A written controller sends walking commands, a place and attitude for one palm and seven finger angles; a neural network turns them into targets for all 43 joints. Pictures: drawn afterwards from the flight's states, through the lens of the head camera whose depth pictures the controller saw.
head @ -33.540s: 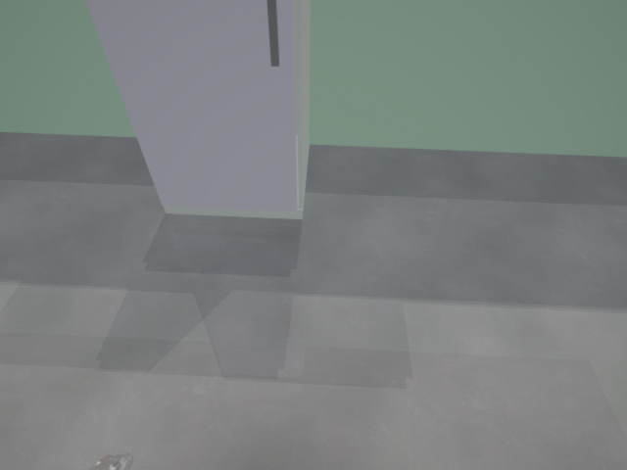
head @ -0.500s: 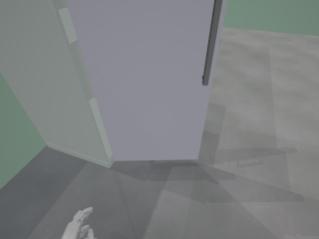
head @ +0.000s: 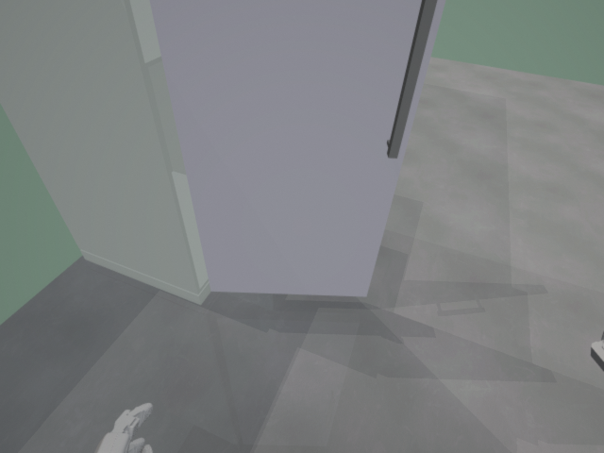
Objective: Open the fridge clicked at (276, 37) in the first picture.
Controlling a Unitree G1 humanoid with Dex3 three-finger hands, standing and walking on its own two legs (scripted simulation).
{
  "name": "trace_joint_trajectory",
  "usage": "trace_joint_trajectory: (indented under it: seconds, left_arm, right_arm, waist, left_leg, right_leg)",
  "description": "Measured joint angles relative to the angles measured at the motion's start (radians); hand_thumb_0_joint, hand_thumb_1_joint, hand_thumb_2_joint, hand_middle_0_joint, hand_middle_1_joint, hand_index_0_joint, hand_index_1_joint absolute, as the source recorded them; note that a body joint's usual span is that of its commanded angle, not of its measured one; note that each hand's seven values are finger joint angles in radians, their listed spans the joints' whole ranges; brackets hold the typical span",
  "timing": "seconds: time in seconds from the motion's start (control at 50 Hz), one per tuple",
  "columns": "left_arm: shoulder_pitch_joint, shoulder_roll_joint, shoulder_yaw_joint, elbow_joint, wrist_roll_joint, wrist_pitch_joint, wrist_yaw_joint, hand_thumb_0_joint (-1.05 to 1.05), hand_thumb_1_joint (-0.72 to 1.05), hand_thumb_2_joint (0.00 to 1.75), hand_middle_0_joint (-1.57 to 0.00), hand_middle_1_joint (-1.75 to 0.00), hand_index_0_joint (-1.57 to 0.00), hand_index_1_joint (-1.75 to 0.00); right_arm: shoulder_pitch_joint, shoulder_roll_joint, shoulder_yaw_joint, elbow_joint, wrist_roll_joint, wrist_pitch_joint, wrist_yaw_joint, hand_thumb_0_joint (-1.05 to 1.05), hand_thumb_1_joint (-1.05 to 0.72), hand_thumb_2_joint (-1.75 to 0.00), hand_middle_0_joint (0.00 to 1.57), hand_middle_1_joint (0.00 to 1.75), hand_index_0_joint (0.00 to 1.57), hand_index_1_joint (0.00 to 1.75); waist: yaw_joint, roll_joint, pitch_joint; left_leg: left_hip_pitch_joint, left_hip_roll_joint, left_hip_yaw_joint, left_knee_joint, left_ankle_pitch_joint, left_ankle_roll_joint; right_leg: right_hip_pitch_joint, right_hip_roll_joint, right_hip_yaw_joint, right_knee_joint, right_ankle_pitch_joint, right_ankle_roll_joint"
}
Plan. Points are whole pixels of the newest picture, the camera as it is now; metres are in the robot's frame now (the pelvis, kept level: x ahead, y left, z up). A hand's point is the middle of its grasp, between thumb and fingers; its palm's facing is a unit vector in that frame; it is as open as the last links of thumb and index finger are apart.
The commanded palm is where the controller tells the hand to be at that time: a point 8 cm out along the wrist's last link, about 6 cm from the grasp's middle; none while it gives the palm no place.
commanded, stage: let the arm hang, fingers relaxed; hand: right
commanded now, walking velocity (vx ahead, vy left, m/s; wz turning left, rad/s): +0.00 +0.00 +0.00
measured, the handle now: (408, 76) +0.84 -0.18 +0.19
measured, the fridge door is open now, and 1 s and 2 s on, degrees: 69 69 69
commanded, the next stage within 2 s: look to check the result in 1.08 s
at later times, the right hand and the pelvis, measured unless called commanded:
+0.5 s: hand out of the picture -0.03 -0.23 -0.17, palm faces -0.01 +0.98 -0.21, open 7.3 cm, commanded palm none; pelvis +0.01 -0.03 +0.01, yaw -1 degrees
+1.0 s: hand out of the picture +0.08 -0.24 -0.16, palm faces -0.05 +0.97 -0.23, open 7.4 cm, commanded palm none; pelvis +0.02 -0.05 +0.01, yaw +1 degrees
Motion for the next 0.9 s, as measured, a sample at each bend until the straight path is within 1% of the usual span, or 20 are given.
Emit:
trace_joint_trajectory:
  seconds: [0.02, 0.06, 0.08, 0.1, 0.14, 0.2, 0.22, 0.26, 0.28, 0.32, 0.38, 0.44, 0.54, 0.66, 0.78, 0.9]
  left_arm:
    - [-0.015, 0.017, 0.008, 0.013, 0.004, 0.011, -0.025, 0.01, 0.9, 0.9, -0.21, -0.3, -0.2, -0.3]
    - [-0.057, 0.044, 0.008, 0.046, 0.015, 0.073, -0.057, 0.01, 0.9, 0.9, -0.21, -0.3, -0.2, -0.3]
    - [-0.078, 0.052, 0.005, 0.061, 0.023, 0.099, -0.066, 0.01, 0.9, 0.9, -0.21, -0.3, -0.2, -0.3]
    - [-0.094, 0.056, 0.0, 0.074, 0.028, 0.118, -0.071, 0.01, 0.9, 0.9, -0.21, -0.3, -0.2, -0.3]
    - [-0.116, 0.054, -0.006, 0.1, 0.028, 0.144, -0.076, 0.01, 0.9, 0.9, -0.21, -0.3, -0.2, -0.3]
    - [-0.127, 0.032, -0.012, 0.138, 0.026, 0.17, -0.074, 0.01, 0.9, 0.9, -0.21, -0.3, -0.2, -0.3]
    - [-0.127, 0.024, -0.014, 0.155, 0.025, 0.173, -0.073, 0.01, 0.9, 0.9, -0.21, -0.3, -0.2, -0.3]
    - [-0.124, 0.005, -0.02, 0.199, 0.023, 0.176, -0.067, 0.0, 0.9, 0.9, -0.21, -0.3, -0.2, -0.3]
    - [-0.118, -0.006, -0.023, 0.223, 0.021, 0.178, -0.064, 0.0, 0.9, 0.9, -0.21, -0.3, -0.2, -0.3]
    - [-0.104, -0.023, -0.03, 0.271, 0.02, 0.182, -0.059, 0.0, 0.9, 0.9, -0.21, -0.3, -0.2, -0.3]
    - [-0.086, -0.037, -0.033, 0.337, 0.019, 0.188, -0.053, 0.0, 0.9, 0.9, -0.21, -0.3, -0.2, -0.3]
    - [-0.073, -0.048, -0.031, 0.388, 0.016, 0.187, -0.049, 0.0, 0.9, 0.9, -0.21, -0.3, -0.2, -0.3]
    - [-0.069, -0.058, -0.026, 0.436, 0.011, 0.177, -0.043, 0.0, 0.9, 0.9, -0.21, -0.3, -0.2, -0.3]
    - [-0.088, -0.067, -0.025, 0.456, 0.011, 0.166, -0.042, 0.0, 0.9, 0.9, -0.21, -0.3, -0.2, -0.3]
    - [-0.109, -0.073, -0.025, 0.457, 0.013, 0.158, -0.046, 0.0, 0.9, 0.9, -0.21, -0.3, -0.2, -0.3]
    - [-0.119, -0.073, -0.024, 0.457, 0.014, 0.154, -0.049, 0.0, 0.9, 0.9, -0.21, -0.3, -0.2, -0.3]
  right_arm:
    - [-0.047, -0.012, 0.035, 0.082, -0.014, 0.016, 0.028, 0.01, -0.89, -0.9, 0.21, 0.3, 0.2, 0.3]
    - [-0.134, -0.012, 0.12, 0.307, -0.032, 0.098, 0.082, 0.01, -0.9, -0.9, 0.2, 0.3, 0.2, 0.3]
    - [-0.17, -0.002, 0.163, 0.436, -0.036, 0.141, 0.102, 0.01, -0.9, -0.9, 0.2, 0.3, 0.2, 0.3]
    - [-0.201, 0.011, 0.204, 0.564, -0.04, 0.177, 0.118, 0.01, -0.9, -0.9, 0.2, 0.3, 0.2, 0.3]
    - [-0.236, 0.053, 0.283, 0.797, -0.044, 0.225, 0.139, 0.01, -0.9, -0.9, 0.2, 0.3, 0.19, 0.3]
    - [-0.235, 0.124, 0.37, 1.046, -0.042, 0.255, 0.152, 0.01, -0.91, -0.9, 0.2, 0.3, 0.19, 0.3]
    - [-0.229, 0.146, 0.39, 1.108, -0.041, 0.257, 0.154, 0.01, -0.91, -0.9, 0.2, 0.3, 0.19, 0.3]
    - [-0.216, 0.183, 0.416, 1.214, -0.035, 0.259, 0.157, 0.02, -0.91, -0.9, 0.2, 0.3, 0.2, 0.3]
    - [-0.211, 0.189, 0.403, 1.256, -0.032, 0.258, 0.141, 0.02, -0.93, -0.89, 0.2, 0.3, 0.2, 0.3]
    - [-0.203, 0.181, 0.394, 1.322, -0.029, 0.255, 0.138, 0.01, -0.97, -0.89, 0.21, 0.3, 0.2, 0.3]
    - [-0.19, 0.169, 0.389, 1.392, -0.027, 0.245, 0.142, 0.01, -0.97, -0.89, 0.21, 0.3, 0.2, 0.3]
    - [-0.18, 0.158, 0.384, 1.445, -0.026, 0.234, 0.14, 0.01, -0.95, -0.89, 0.21, 0.3, 0.2, 0.3]
    - [-0.192, 0.146, 0.379, 1.501, -0.026, 0.225, 0.133, 0.01, -0.93, -0.9, 0.2, 0.3, 0.2, 0.3]
    - [-0.241, 0.14, 0.376, 1.511, -0.027, 0.216, 0.127, 0.01, -0.91, -0.9, 0.2, 0.3, 0.2, 0.3]
    - [-0.296, 0.149, 0.377, 1.49, -0.03, 0.208, 0.125, 0.01, -0.91, -0.9, 0.2, 0.3, 0.2, 0.3]
    - [-0.322, 0.163, 0.38, 1.469, -0.032, 0.201, 0.125, 0.01, -0.91, -0.9, 0.2, 0.3, 0.2, 0.3]
  waist:
    - [-0.001, -0.007, -0.001]
    - [-0.008, -0.013, -0.009]
    - [-0.004, -0.017, -0.009]
    - [0.001, -0.02, -0.005]
    - [0.012, -0.03, 0.012]
    - [0.022, -0.016, 0.053]
    - [0.023, -0.007, 0.071]
    - [0.019, 0.023, 0.106]
    - [0.013, 0.035, 0.117]
    - [-0.001, 0.051, 0.133]
    - [-0.016, 0.052, 0.145]
    - [-0.021, 0.046, 0.148]
    - [-0.017, 0.028, 0.144]
    - [-0.008, 0.015, 0.127]
    - [0.0, 0.011, 0.102]
    - [0.006, 0.015, 0.085]
  left_leg:
    - [-0.034, 0.012, 0.009, 0.054, -0.025, -0.007]
    - [-0.09, 0.033, -0.006, 0.145, -0.094, -0.025]
    - [-0.105, 0.038, -0.016, 0.169, -0.097, -0.03]
    - [-0.108, 0.042, -0.023, 0.173, -0.066, -0.027]
    - [-0.096, 0.041, -0.02, 0.172, -0.073, -0.015]
    - [-0.059, 0.03, -0.016, 0.13, -0.071, -0.007]
    - [-0.046, 0.024, -0.016, 0.112, -0.061, -0.009]
    - [-0.016, 0.02, -0.023, 0.069, -0.039, -0.012]
    - [-0.003, 0.016, -0.025, 0.04, -0.024, -0.015]
    - [0.022, 0.007, -0.025, -0.022, 0.009, -0.017]
    - [0.048, 0.0, -0.024, -0.102, 0.051, -0.021]
    - [0.067, 0.001, -0.027, -0.151, 0.075, -0.027]
    - [0.086, 0.012, -0.038, -0.183, 0.088, -0.041]
    - [0.094, 0.027, -0.054, -0.184, 0.085, -0.056]
    - [0.097, 0.04, -0.067, -0.176, 0.079, -0.067]
    - [0.102, 0.046, -0.076, -0.175, 0.075, -0.073]
  right_leg:
    - [-0.025, 0.006, 0.008, 0.02, 0.039, 0.015]
    - [-0.068, 0.027, 0.005, 0.082, -0.005, 0.039]
    - [-0.079, 0.037, 0.004, 0.099, -0.028, 0.043]
    - [-0.083, 0.045, 0.004, 0.11, -0.041, 0.043]
    - [-0.077, 0.047, 0.009, 0.114, -0.047, 0.044]
    - [-0.05, 0.044, 0.025, 0.101, -0.068, 0.033]
    - [-0.036, 0.04, 0.027, 0.079, -0.035, 0.036]
    - [-0.004, 0.037, 0.021, 0.037, -0.009, 0.044]
    - [0.008, 0.034, 0.02, 0.014, -0.004, 0.046]
    - [0.025, 0.028, 0.02, -0.029, 0.013, 0.047]
    - [0.037, 0.024, 0.021, -0.079, 0.038, 0.042]
    - [0.049, 0.027, 0.018, -0.113, 0.053, 0.035]
    - [0.071, 0.04, 0.007, -0.145, 0.062, 0.022]
    - [0.092, 0.055, -0.01, -0.166, 0.066, 0.008]
    - [0.109, 0.068, -0.022, -0.18, 0.067, -0.001]
    - [0.122, 0.074, -0.031, -0.192, 0.066, -0.007]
